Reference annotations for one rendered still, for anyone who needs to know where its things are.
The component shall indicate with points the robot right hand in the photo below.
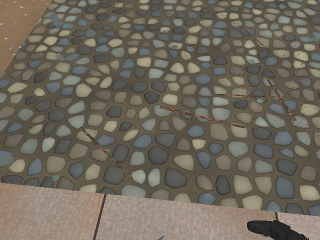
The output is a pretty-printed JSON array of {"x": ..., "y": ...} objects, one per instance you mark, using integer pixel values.
[{"x": 274, "y": 229}]

